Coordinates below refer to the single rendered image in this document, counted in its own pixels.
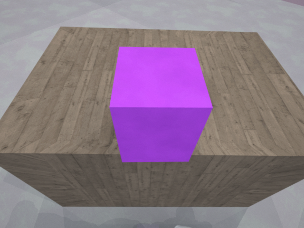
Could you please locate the pedestal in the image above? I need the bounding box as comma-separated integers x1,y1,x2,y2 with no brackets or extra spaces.
0,27,304,207

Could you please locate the carton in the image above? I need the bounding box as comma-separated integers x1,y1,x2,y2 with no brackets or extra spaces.
109,47,213,162

